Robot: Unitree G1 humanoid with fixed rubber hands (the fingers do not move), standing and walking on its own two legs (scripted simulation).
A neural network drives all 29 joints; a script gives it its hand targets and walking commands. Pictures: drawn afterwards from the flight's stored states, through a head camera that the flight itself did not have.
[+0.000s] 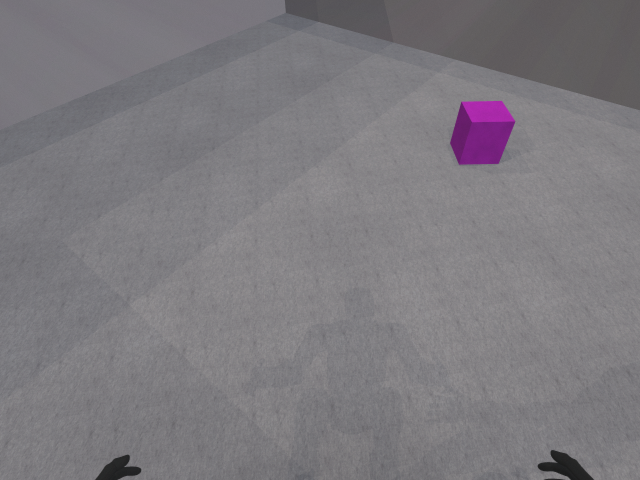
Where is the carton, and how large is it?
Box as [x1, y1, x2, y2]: [450, 101, 514, 164]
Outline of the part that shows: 461,102 450,142 459,164 498,163 514,123 513,118 501,101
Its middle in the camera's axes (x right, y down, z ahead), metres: +0.84 -0.57 +2.02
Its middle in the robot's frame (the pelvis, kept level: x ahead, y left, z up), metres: +1.82 -0.82 -0.65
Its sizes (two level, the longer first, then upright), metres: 0.210 0.200 0.250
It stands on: the floor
